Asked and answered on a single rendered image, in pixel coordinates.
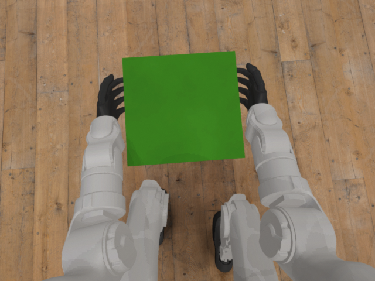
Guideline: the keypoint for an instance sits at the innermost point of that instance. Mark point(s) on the robot shin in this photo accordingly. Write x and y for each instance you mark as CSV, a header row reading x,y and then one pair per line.
x,y
225,247
145,183

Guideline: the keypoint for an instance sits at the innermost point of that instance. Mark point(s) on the left robot forearm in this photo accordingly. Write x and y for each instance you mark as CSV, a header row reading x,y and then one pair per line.
x,y
101,196

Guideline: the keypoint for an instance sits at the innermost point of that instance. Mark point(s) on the robot left hand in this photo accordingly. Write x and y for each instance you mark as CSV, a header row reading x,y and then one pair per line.
x,y
106,104

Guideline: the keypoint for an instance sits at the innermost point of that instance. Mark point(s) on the robot right shin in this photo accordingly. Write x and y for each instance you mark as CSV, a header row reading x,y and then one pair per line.
x,y
225,247

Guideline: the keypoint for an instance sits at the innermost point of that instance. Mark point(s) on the robot right upper arm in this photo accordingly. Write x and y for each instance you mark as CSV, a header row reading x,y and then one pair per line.
x,y
302,242

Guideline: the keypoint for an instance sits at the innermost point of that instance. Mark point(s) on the robot right hand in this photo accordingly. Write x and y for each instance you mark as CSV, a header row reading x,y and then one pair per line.
x,y
256,92

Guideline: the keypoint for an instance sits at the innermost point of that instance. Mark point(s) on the robot left upper arm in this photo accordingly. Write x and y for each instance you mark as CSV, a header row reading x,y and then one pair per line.
x,y
99,252

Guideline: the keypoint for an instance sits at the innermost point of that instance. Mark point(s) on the robot left shin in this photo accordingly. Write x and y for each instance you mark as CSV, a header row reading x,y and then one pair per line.
x,y
145,183

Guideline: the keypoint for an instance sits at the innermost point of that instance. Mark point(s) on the right robot forearm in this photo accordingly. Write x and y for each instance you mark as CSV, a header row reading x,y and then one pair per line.
x,y
280,181

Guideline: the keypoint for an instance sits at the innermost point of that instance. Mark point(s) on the carton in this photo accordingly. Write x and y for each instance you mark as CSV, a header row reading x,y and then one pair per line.
x,y
182,108

